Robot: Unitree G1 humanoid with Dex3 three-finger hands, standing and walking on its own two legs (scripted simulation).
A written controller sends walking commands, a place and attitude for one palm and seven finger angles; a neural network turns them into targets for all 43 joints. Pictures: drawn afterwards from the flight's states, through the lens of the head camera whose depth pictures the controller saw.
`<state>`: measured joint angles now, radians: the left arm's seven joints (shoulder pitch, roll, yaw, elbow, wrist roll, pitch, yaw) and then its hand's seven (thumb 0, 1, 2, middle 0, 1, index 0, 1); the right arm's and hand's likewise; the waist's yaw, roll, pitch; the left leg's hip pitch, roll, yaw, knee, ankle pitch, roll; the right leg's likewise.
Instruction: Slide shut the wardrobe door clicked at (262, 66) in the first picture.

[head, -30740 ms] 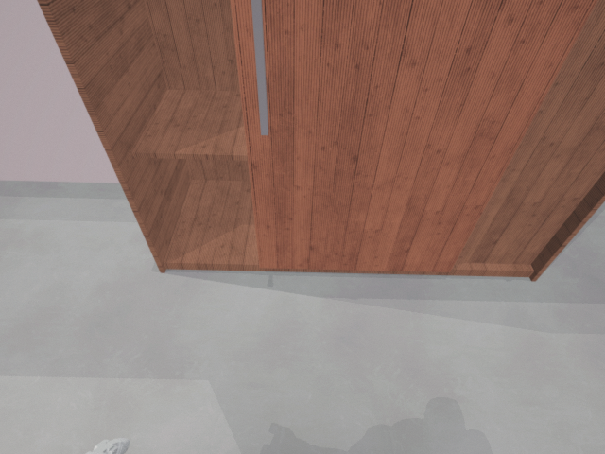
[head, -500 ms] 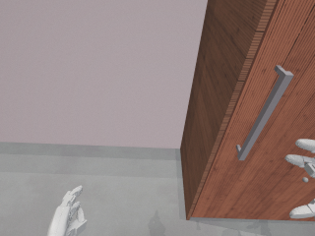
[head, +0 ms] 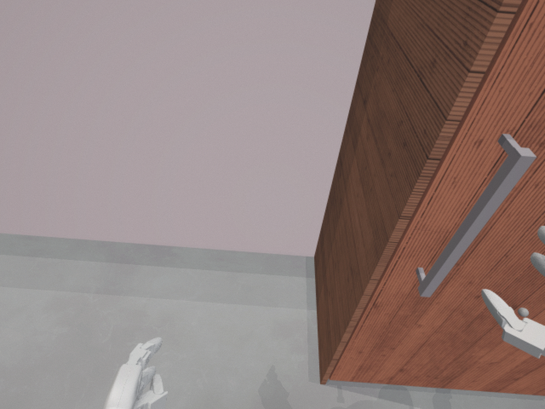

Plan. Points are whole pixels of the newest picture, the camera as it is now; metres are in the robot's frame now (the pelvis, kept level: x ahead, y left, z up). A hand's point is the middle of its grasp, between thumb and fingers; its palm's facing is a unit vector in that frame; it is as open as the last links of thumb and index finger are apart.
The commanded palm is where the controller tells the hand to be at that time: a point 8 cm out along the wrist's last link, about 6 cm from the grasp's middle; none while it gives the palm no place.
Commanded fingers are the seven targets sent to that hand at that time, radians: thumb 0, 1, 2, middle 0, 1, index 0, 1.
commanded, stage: draw the hand back to the body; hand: right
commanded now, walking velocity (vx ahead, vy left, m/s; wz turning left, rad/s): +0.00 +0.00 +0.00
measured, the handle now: (459, 228) +0.36 -0.30 +0.10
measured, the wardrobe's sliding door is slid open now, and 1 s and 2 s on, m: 0.00 0.00 0.00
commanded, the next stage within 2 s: step back with the hand held close in 0.54 s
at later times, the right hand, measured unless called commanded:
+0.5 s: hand (510, 311) +0.19 -0.25 +0.16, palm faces +0.46 +0.81 -0.37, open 7.4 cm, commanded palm +0.14 -0.29 +0.17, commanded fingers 0.00 -0.90 -0.90 0.20 0.30 0.20 0.30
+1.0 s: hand (526, 324) +0.18 -0.26 +0.16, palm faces +0.34 +0.82 -0.47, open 7.4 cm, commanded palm +0.11 -0.31 +0.18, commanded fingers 0.00 -0.90 -0.90 0.20 0.30 0.20 0.30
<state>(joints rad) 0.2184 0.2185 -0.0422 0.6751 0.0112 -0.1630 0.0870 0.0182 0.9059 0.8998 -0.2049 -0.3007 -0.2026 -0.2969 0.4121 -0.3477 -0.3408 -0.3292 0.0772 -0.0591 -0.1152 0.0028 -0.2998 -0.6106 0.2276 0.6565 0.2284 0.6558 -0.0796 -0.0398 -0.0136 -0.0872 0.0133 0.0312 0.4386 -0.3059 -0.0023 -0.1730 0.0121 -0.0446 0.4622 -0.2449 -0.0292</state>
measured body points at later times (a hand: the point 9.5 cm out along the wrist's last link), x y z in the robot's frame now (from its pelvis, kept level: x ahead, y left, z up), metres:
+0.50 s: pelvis +0.00 +0.01 +0.00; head -0.02 +0.03 +0.45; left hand +0.20 +0.23 -0.08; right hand +0.16 -0.29 +0.18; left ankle -0.04 +0.12 -0.74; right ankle +0.01 -0.10 -0.74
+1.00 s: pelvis -0.03 -0.01 +0.00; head -0.02 -0.02 +0.45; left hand +0.14 +0.24 -0.07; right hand +0.15 -0.31 +0.18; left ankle -0.04 +0.12 -0.74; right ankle +0.01 -0.10 -0.74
